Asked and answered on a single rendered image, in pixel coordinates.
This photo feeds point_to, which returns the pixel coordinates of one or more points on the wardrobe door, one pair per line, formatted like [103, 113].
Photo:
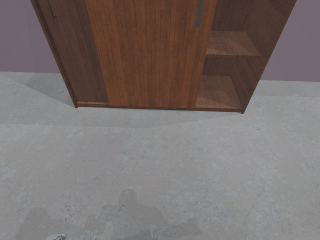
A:
[151, 53]
[73, 36]

